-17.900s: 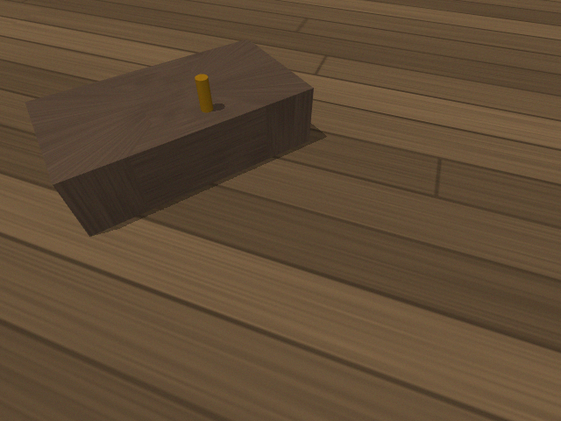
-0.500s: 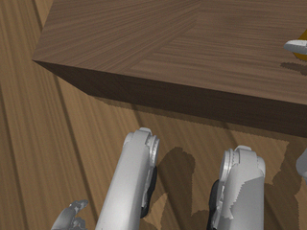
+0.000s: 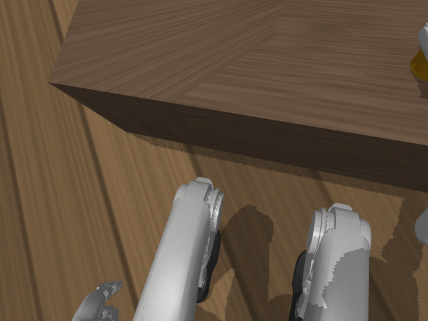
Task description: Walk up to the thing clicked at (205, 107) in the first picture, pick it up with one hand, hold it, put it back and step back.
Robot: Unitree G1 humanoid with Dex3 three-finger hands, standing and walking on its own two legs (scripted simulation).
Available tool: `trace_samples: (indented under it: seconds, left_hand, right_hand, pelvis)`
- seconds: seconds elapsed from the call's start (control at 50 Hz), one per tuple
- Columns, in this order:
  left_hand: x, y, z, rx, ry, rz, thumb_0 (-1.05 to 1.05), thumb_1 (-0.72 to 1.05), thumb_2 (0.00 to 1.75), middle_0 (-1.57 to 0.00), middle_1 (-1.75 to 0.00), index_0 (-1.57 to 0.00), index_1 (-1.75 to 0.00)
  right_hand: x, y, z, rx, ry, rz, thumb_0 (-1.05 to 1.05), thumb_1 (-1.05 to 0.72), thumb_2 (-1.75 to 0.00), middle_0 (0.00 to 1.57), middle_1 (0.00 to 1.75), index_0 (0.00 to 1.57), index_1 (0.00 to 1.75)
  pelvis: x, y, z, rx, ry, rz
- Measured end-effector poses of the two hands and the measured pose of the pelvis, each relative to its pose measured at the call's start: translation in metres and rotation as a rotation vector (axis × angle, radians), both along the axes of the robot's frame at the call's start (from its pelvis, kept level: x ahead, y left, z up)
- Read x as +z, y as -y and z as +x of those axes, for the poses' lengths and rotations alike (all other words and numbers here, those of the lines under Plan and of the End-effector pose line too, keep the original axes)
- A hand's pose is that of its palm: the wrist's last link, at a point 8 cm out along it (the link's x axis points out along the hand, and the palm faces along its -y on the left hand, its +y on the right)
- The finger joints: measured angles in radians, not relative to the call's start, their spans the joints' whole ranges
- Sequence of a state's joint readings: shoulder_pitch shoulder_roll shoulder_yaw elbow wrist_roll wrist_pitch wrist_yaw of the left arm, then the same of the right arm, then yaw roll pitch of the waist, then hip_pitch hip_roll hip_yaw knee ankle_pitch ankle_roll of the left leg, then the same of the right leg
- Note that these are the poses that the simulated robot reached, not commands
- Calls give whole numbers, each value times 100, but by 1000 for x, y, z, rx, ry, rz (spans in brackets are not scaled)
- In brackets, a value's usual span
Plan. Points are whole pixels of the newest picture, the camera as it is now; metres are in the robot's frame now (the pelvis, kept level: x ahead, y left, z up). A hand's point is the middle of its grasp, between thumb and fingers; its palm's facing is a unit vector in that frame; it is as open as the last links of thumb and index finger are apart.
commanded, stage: settle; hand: right
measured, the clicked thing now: out of the picture +0.57 -0.24 +0.03
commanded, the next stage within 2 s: lift in 1.16 s
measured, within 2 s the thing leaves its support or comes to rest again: leaves its support in 0.04 s
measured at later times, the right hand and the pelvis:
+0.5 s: hand out of the picture +0.56 -0.24 +0.10, palm faces +0.20 +0.98 -0.05, open 8.2 cm; pelvis +0.01 +0.00 +0.07, yaw -1 degrees
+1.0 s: hand out of the picture +0.56 -0.24 +0.14, palm faces +0.20 +0.98 -0.04, open 8.2 cm; pelvis +0.02 +0.00 +0.11, yaw -1 degrees
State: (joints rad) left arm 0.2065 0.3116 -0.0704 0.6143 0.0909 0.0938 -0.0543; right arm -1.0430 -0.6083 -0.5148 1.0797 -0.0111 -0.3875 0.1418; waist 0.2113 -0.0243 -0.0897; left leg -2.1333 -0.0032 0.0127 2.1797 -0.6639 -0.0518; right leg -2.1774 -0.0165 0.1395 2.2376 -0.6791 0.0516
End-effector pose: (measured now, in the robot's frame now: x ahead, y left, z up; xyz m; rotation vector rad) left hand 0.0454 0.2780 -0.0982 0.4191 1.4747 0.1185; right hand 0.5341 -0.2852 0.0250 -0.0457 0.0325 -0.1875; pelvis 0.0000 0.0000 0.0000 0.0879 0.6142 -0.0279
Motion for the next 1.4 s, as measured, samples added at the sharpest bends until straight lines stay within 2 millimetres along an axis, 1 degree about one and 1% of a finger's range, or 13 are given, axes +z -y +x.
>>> trace_samples:
  seconds: [0.08, 0.18, 0.34, 0.5, 0.7, 0.9, 1.2, 1.4]
  left_hand:
    - [5, 2, 1, 14, 5, -2, 1, 89, 89, -20, -29, -21, -29]
    - [16, 4, 5, 28, 15, -3, 1, 89, 89, -20, -29, -20, -29]
    - [39, 5, 15, 48, 57, -6, 1, 89, 90, -20, -29, -20, -29]
    - [61, 4, 26, 44, 92, -7, 1, 89, 90, -20, -29, -20, -30]
    - [81, 5, 35, 33, 106, -3, 1, 89, 89, -20, -29, -20, -30]
    - [93, 11, 38, 40, 117, -17, 1, 89, 89, -20, -29, -20, -30]
    - [109, 11, 43, 42, 119, -19, 1, 90, 89, -20, -29, -20, -30]
    - [115, 11, 47, 41, 126, -25, 1, 91, 89, -20, -30, -21, -30]
  right_hand:
    - [7, 0, -1, -9, -1, 1, 3, 15, -112, 95, 98, 81, 101]
    - [25, 1, -1, -15, 3, -4, 3, 14, -112, 95, 99, 81, 101]
    - [59, 4, -1, -16, -2, -6, 3, 14, -111, 95, 99, 80, 101]
    - [79, 6, -5, -13, -13, 5, 3, 14, -111, 95, 99, 80, 102]
    - [95, 8, -6, -17, -8, 8, 3, 13, -110, 94, 100, 80, 102]
    - [110, 7, -6, -18, -10, 8, 3, 13, -110, 94, 100, 80, 102]
    - [122, 3, -5, -17, -9, 16, 3, 13, -110, 94, 101, 79, 103]
    - [128, 0, -9, -21, -4, 16, 3, 13, -110, 93, 101, 79, 103]
  pelvis:
    - [7, 0, 1, 0, -5, -1]
    - [20, 0, 3, -3, -10, -5]
    - [46, 1, 7, -5, -18, -10]
    - [67, 2, 9, -7, -23, -14]
    - [86, 3, 13, -10, -21, -13]
    - [101, 3, 15, -11, -20, -13]
    - [118, 3, 22, -10, -18, -15]
    - [125, 2, 24, -10, -14, -18]
